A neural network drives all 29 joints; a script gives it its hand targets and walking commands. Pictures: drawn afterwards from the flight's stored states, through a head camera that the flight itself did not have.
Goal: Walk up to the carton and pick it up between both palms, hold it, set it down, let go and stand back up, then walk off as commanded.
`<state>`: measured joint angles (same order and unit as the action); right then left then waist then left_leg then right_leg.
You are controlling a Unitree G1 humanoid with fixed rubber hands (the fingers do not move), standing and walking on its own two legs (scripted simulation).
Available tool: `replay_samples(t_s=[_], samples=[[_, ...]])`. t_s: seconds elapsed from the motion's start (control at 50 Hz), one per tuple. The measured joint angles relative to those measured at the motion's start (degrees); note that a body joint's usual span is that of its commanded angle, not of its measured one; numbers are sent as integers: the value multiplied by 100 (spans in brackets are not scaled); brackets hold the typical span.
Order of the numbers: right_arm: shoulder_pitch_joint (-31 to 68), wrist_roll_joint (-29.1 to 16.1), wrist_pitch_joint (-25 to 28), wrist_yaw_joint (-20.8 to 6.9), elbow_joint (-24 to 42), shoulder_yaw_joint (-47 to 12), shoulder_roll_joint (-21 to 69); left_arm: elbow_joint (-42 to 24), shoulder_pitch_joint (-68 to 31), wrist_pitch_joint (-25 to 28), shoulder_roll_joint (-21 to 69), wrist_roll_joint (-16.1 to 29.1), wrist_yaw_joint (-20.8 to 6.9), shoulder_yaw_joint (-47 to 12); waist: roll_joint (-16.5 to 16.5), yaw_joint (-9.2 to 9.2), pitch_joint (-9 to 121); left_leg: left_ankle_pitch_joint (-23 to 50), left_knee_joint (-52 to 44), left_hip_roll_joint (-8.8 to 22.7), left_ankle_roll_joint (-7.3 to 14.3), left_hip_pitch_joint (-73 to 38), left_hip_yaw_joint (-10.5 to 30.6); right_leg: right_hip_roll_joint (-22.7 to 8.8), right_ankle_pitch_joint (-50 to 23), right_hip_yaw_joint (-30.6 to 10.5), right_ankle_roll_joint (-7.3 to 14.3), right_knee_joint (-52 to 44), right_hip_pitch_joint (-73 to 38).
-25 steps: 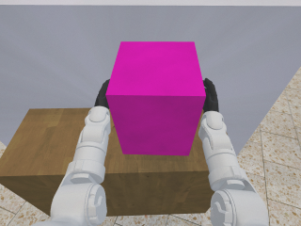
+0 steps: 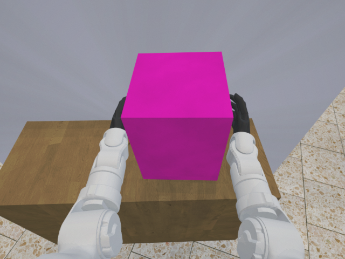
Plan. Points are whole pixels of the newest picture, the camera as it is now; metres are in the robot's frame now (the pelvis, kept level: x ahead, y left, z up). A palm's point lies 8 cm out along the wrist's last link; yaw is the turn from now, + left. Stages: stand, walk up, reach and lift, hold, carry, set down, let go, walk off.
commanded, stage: set down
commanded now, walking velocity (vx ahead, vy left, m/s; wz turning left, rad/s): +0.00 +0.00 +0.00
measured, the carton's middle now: (179, 120) +0.43 -0.01 +0.08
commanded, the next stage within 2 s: none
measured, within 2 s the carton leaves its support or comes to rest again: neither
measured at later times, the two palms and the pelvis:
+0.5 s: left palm (121, 135) +0.40 +0.14 +0.05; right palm (237, 136) +0.38 -0.15 +0.07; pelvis +0.00 +0.00 +0.00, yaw +0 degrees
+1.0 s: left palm (122, 138) +0.41 +0.14 +0.02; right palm (232, 138) +0.40 -0.14 +0.05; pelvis +0.02 +0.00 +0.00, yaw +0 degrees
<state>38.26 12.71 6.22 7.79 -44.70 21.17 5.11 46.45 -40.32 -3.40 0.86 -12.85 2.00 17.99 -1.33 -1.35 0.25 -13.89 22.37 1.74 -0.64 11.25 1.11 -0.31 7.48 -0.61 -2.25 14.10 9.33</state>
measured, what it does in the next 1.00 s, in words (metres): stands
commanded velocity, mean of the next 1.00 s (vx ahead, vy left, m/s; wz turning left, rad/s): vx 0.00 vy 0.00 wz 0.00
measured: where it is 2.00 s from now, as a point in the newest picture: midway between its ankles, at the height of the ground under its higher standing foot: outside the picture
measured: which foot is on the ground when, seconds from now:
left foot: down 0.00-1.00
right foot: down 0.00-1.00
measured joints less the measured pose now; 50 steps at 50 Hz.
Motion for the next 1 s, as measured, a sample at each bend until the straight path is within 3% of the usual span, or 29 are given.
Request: replay_samples(t_s=[0.3,0.72,1.0], samples=[[-52,104,416,66,-259,63,24,341,1,451,0,0,-24,127,17,-31,-124,-45,0,0,0,0,-1,-1,35,0,-8,0,0],[-51,996,770,-51,-577,935,388,1167,0,1076,-114,0,-94,328,86,-37,-184,-47,0,0,0,0,-4,-2,46,0,-8,0,0],[-50,1230,935,-85,-619,1195,479,1329,-23,1269,-124,0,-131,412,117,-37,-200,-148,0,0,4,38,-11,-4,145,0,-12,0,40]])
